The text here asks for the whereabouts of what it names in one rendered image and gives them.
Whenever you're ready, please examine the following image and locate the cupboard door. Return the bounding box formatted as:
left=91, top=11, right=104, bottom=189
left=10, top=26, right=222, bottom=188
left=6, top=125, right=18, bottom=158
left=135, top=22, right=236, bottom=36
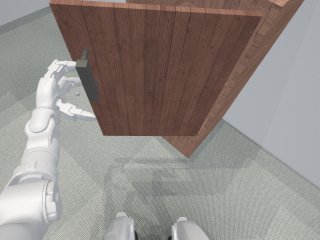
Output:
left=49, top=0, right=263, bottom=137

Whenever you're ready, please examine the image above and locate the left robot hand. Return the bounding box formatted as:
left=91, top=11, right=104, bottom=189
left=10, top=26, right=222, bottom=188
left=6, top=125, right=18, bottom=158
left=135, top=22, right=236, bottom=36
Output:
left=36, top=59, right=97, bottom=122

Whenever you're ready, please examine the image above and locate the left robot forearm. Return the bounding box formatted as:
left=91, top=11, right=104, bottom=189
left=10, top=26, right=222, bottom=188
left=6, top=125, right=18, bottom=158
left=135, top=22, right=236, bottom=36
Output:
left=0, top=108, right=61, bottom=198

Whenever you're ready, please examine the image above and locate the left robot upper arm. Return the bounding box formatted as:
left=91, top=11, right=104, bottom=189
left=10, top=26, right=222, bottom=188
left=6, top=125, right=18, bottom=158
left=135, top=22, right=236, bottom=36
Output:
left=0, top=179, right=63, bottom=240

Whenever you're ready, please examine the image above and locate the handle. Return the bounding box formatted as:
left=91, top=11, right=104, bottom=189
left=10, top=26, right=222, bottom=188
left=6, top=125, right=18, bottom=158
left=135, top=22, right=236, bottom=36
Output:
left=75, top=48, right=99, bottom=102

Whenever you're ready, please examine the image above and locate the right robot shin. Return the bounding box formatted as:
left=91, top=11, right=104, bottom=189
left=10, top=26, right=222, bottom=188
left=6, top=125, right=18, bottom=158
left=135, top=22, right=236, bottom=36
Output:
left=176, top=217, right=187, bottom=223

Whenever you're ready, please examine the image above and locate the robot shin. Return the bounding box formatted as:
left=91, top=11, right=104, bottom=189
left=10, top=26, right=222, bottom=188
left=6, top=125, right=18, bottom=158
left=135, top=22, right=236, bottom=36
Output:
left=116, top=212, right=128, bottom=218
left=176, top=217, right=187, bottom=223

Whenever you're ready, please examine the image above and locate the left robot shin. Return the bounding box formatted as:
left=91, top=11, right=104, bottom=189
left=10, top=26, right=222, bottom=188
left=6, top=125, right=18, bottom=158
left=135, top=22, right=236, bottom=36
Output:
left=116, top=212, right=128, bottom=218

